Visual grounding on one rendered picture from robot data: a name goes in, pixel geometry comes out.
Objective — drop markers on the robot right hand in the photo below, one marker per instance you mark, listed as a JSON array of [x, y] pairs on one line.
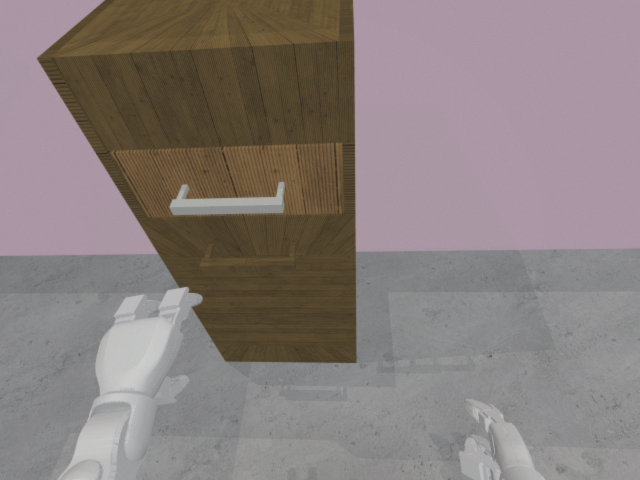
[[485, 460]]

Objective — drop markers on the robot left hand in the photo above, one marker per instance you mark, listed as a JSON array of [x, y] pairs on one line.
[[137, 352]]

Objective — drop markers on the handle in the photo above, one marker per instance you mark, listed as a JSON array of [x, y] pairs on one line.
[[247, 264], [182, 206]]

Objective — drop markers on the left robot forearm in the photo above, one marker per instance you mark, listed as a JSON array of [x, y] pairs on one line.
[[115, 440]]

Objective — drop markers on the drawer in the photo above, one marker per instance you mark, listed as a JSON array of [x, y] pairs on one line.
[[312, 173]]

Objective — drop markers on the cabinet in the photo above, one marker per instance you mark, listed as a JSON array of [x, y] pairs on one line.
[[166, 74]]

